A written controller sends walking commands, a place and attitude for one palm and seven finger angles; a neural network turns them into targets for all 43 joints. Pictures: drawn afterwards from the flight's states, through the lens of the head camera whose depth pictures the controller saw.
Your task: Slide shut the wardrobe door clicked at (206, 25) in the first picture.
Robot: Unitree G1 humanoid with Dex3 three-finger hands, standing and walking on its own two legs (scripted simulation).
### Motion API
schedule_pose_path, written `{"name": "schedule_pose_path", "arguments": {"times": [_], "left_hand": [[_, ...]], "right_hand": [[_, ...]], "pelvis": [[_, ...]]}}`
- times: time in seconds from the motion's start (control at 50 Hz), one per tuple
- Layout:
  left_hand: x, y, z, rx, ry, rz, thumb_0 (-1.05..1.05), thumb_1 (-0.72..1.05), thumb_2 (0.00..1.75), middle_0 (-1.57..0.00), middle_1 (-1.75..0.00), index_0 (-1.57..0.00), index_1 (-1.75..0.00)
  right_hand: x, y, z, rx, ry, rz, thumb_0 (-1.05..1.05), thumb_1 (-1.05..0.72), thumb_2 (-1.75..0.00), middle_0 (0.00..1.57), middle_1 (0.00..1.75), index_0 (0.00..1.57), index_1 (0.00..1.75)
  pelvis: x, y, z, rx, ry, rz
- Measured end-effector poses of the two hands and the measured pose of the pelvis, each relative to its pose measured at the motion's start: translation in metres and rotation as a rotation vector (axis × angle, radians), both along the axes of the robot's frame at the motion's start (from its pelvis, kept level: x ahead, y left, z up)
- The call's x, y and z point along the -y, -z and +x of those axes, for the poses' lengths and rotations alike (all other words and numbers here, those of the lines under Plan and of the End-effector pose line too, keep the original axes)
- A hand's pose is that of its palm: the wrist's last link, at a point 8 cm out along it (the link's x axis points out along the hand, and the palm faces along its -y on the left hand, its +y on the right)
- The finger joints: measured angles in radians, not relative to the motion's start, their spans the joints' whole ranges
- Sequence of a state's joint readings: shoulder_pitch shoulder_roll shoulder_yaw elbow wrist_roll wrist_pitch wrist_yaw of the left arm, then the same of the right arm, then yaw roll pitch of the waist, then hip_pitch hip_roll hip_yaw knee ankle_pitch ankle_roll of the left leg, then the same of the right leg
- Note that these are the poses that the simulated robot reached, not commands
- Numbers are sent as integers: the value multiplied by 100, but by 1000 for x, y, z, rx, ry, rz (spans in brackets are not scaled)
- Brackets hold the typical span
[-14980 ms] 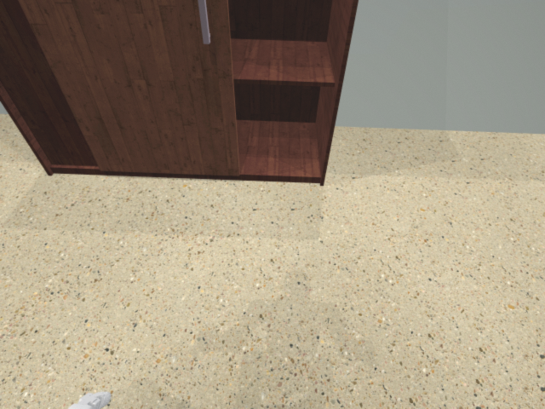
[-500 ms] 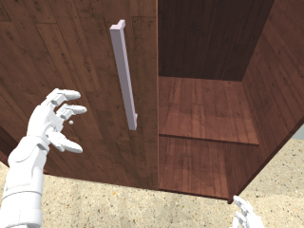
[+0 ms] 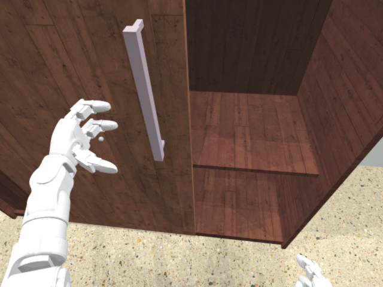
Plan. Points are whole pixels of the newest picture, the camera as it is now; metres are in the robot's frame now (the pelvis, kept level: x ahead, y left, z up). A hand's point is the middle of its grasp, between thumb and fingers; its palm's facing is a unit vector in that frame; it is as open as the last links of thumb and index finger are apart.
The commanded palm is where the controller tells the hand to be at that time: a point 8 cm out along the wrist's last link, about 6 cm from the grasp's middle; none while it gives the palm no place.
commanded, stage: move the hooked fingers beside the handle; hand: left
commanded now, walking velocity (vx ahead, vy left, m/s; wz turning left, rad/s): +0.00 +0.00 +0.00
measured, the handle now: (151, 103) +0.46 +0.11 +0.15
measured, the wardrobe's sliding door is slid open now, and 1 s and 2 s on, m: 0.44 0.44 0.44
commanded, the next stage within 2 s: feel for the door with the fingertips in 1.18 s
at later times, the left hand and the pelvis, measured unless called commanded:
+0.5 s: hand (119, 122) +0.42 +0.18 +0.13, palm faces -0.07 -1.00 -0.01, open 13.7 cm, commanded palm +0.39 +0.23 +0.13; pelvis +0.00 +0.01 +0.00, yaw -1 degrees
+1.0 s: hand (122, 126) +0.42 +0.17 +0.12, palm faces -0.06 -1.00 -0.01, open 13.6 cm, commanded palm +0.40 +0.22 +0.13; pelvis +0.00 +0.01 +0.00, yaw -1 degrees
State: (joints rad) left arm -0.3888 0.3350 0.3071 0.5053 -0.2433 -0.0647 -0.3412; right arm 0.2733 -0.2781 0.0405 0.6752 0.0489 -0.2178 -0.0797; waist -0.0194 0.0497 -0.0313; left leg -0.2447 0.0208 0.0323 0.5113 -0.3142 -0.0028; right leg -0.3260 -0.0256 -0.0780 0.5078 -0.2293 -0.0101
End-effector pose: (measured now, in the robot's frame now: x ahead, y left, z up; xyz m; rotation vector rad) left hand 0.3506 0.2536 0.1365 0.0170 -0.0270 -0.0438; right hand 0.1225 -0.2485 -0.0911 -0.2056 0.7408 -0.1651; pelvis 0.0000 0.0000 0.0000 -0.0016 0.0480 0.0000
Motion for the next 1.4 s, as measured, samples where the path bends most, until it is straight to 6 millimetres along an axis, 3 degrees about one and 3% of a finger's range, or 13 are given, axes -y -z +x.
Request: {"name": "schedule_pose_path", "arguments": {"times": [0.38,0.56,0.76,1.02,1.4], "left_hand": [[26,4,50,-14,26,-15,-1,-50,30,-30,-120,-30,-120],[21,6,54,-13,23,-16,-1,-50,30,-36,-124,-35,-122],[28,17,51,-31,27,-14,-1,-50,30,-32,-121,-32,-121],[27,16,54,-34,18,-6,-1,-50,30,-36,-123,-36,-125],[33,14,51,-24,10,-4,-1,-50,30,-33,-122,-33,-123]], "right_hand": [[0,13,-42,-142,59,1,1,-91,-90,20,30,21,30],[-3,17,-57,-198,74,10,1,-91,-90,20,30,21,30],[-8,17,-52,-186,69,15,1,-91,-90,20,30,21,30],[-12,15,-38,-168,41,18,1,-91,-90,20,30,21,30],[-8,17,-35,-171,33,21,1,-91,-90,20,30,21,30]], "pelvis": [[-6,1,-1,-38,14,-1],[-9,2,-1,-49,20,-2],[-13,2,-2,-49,19,-3],[-11,2,-1,-45,10,-5],[-8,1,2,-39,1,-5]]}}
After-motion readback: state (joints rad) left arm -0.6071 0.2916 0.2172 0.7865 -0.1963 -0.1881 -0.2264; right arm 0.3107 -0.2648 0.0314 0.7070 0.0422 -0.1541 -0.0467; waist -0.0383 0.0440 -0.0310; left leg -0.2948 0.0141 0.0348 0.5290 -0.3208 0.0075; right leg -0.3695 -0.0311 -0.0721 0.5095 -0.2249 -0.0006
